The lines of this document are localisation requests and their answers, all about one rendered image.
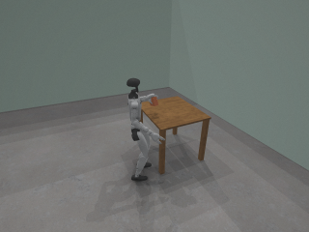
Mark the robot right forearm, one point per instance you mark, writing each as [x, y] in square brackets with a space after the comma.
[143, 128]

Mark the robot right upper arm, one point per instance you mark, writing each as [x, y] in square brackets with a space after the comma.
[134, 110]

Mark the humanoid robot head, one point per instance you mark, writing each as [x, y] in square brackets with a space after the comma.
[133, 82]

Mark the sponge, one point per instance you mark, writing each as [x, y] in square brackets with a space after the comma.
[154, 101]

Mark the robot left thigh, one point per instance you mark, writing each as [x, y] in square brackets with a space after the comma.
[147, 137]

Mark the robot right hand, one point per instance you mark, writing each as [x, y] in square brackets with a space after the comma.
[155, 138]

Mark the robot left forearm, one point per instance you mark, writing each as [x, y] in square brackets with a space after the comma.
[144, 98]

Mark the table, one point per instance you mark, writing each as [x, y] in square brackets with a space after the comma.
[172, 113]

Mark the robot left hand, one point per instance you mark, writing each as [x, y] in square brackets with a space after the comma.
[151, 96]

